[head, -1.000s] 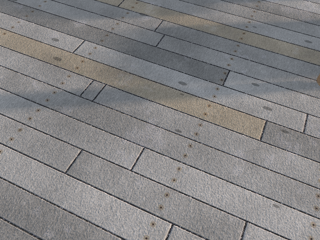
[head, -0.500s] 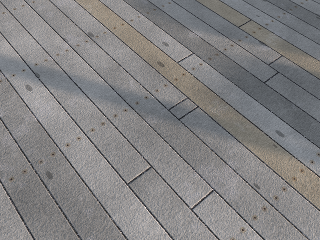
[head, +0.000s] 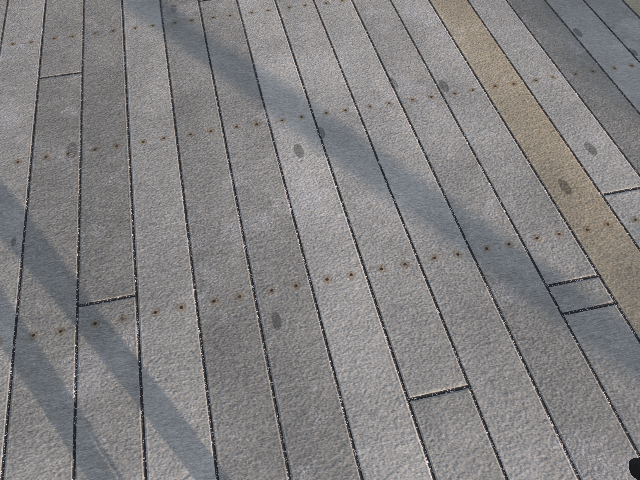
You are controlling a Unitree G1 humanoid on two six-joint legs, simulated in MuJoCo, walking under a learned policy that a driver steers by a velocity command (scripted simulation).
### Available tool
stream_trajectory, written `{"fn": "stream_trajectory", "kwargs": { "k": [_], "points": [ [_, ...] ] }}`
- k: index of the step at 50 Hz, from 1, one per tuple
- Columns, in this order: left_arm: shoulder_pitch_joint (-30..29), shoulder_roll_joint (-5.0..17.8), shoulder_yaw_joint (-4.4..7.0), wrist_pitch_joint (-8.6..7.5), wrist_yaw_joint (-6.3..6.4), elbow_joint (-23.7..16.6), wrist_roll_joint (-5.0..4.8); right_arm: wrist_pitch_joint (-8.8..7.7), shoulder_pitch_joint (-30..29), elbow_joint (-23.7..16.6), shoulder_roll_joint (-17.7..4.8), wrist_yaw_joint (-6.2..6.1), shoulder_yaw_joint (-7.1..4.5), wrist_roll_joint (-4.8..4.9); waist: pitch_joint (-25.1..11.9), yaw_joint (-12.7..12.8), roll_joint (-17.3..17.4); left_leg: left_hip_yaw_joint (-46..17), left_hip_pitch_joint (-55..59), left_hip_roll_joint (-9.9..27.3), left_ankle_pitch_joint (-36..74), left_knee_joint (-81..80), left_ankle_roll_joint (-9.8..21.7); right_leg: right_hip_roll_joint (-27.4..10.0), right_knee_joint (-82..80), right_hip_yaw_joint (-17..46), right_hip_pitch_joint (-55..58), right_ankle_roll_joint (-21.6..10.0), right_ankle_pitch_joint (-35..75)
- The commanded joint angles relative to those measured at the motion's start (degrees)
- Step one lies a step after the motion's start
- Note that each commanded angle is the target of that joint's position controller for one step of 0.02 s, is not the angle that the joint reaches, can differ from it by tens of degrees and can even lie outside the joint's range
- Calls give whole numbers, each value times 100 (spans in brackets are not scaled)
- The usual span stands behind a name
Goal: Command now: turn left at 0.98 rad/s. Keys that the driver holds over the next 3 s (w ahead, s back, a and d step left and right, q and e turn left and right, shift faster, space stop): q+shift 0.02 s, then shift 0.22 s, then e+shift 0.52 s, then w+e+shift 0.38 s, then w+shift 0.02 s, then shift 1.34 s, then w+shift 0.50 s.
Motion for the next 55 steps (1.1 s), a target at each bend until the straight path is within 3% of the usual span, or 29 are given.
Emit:
{"fn": "stream_trajectory", "kwargs": {
  "k": [1,2,3,6,10,14,16,17,18,19,20,21,22,25,30,34,36,37,38,39,40,41,42,44,46,49,50,52,55],
  "points": [
    [133,1303,347,7,83,-348,125,-50,251,-443,-311,35,-98,24,-904,-222,-1200,-83,-949,88,-2207,1056,163,-1945,-1216,1728,1716,-919,764],
    [99,1149,319,-17,80,-397,322,-127,325,-449,-763,59,-222,-36,-715,-227,-1686,440,-1279,207,-2381,2461,-129,-2639,-1378,2575,1160,-1632,1055],
    [-188,810,216,-23,118,-551,275,-144,427,-285,-1115,78,-322,-67,-609,-276,-1220,574,-1234,521,-2007,3137,-272,-2521,-1285,2096,944,-1681,1001],
    [-290,549,95,89,244,-582,53,-90,441,-58,-681,81,-200,-85,-307,-121,-715,871,-1382,591,-1311,3890,-493,-1765,-1117,935,882,-1361,952],
    [277,741,123,172,232,-430,103,-160,6,-197,-318,67,-8,-58,-503,224,-938,1223,-1281,734,-1387,2834,-582,-1698,-977,455,1548,-1493,1862],
    [264,750,93,212,107,-345,30,-187,24,-95,-18,82,146,-132,-694,235,-1266,1531,124,867,-1525,931,-521,-1651,-857,266,1164,-1433,2127],
    [286,591,-5,196,23,-250,-73,-193,408,183,92,82,139,-168,-597,8,-1201,1712,1102,731,-405,-820,-426,-1464,-665,285,805,-1233,2024],
    [434,636,-7,158,-1,-205,-149,-193,532,258,-73,68,83,-173,-538,-49,-1105,1707,1680,697,283,-1536,-284,-1376,-585,342,502,-1029,1874],
    [611,673,-11,82,-46,-212,-97,-175,657,225,-455,7,-8,-173,-705,-8,-804,1256,2368,1199,811,-1354,-114,-1229,-429,396,50,-652,1219],
    [628,384,-102,-10,-119,-343,85,-105,833,143,-954,-87,-107,-269,-996,58,519,330,2990,2386,2684,-914,338,-723,528,1,-699,-241,-522],
    [453,500,-45,-37,-71,-464,-109,-85,603,270,-1079,-48,-188,-362,-881,-23,1492,19,1917,3016,2082,-1143,1172,-445,1164,-759,-901,-5,-1859],
    [282,922,85,14,-4,-420,-157,-163,430,108,-779,-19,-121,-410,-584,-234,1109,5,1617,2955,1920,-1368,1415,-549,2316,-667,-980,136,-2156],
    [360,958,182,100,40,-375,-194,-222,295,146,-538,-42,-57,-410,-438,-158,1035,201,1559,2898,2030,-1413,1376,-523,3201,-625,-1329,199,-2183],
    [745,593,179,417,153,-293,-125,-365,-253,149,-222,-89,33,-246,-179,107,811,1087,1384,2582,2144,-1409,1082,-719,3758,-553,-1552,397,-1480],
    [295,269,50,451,-68,-830,-106,-319,-150,297,-372,-112,-92,-236,-436,-146,680,1650,1793,2690,2079,-1275,1113,-918,2319,-936,-1207,404,-984],
    [489,501,151,556,-196,-1060,-115,-371,-216,381,-635,49,-225,-68,-568,-47,717,1889,1713,2936,2317,-931,981,-777,1404,-1305,-502,86,-856],
    [834,559,241,613,-185,-1038,-117,-405,-308,452,-566,104,-236,40,-607,209,571,2286,1381,2811,1984,-285,594,-558,471,-1472,271,-189,-193],
    [1221,813,370,602,-93,-956,-85,-431,3,601,-383,148,-206,25,-751,338,30,2635,860,2443,1467,597,218,-459,-99,-1149,1149,-463,631],
    [1597,1694,608,549,44,-1031,-88,-452,-77,382,-85,158,-107,-217,-764,379,-1759,2990,-956,1636,-1273,2564,-412,-1770,-458,1006,2375,-1192,3471],
    [1748,1833,574,333,-18,-1094,73,-497,-572,46,2,116,-45,-280,-1383,530,-1981,1774,-2051,836,-2897,3783,-529,-2568,-897,2916,2515,-2438,1583],
    [1836,1436,463,139,-89,-1035,-22,-558,-782,51,-241,147,-98,-140,-1246,686,-1139,1183,-2476,1068,-2539,3891,-324,-2467,-1378,2872,2572,-2338,-1142],
    [1776,1191,369,28,-78,-963,-134,-645,-951,6,-351,196,-134,1,-767,588,-940,1103,-2679,1199,-1991,3562,-75,-2285,-1678,2822,2272,-2031,-3063],
    [1503,1091,303,-2,-52,-999,-186,-712,-937,94,-474,196,-193,-15,-371,412,-665,1144,-2669,1243,-1569,3198,1,-2162,-1807,2730,1933,-1799,-3353],
    [1271,994,210,-9,73,-1108,-150,-857,-816,232,-485,242,-222,-156,-242,256,-771,1163,-2120,1232,-795,2557,-35,-1703,-1802,1988,1565,-1503,-2653],
    [1150,1109,228,-38,157,-1160,-16,-954,-736,346,-365,272,-195,-122,-295,167,-890,1259,-1756,1024,-101,2071,-213,-1537,-1897,1972,1205,-1520,-2349],
    [1399,1078,190,-70,220,-1098,-82,-983,-818,396,-174,282,-126,-108,-171,180,-848,1327,-1457,789,291,1355,-426,-1307,-1817,1715,900,-1455,-1944],
    [1525,1388,289,74,-5,-859,249,-577,-459,659,1,434,43,-625,-232,221,-1180,1663,-1295,827,147,1539,-553,-899,-1744,1439,683,-1315,-2127],
    [1553,1173,239,158,-181,-910,155,-364,-798,482,-47,464,70,-477,50,335,-1166,1749,-1132,813,23,1257,-739,-781,-1695,1582,198,-1330,-2091],
    [1570,1233,256,139,-197,-944,135,-438,-1258,294,-161,425,121,-318,103,486,-1135,1591,-886,836,-140,541,-748,-877,-1526,2036,228,-1413,-2000]
  ]
}}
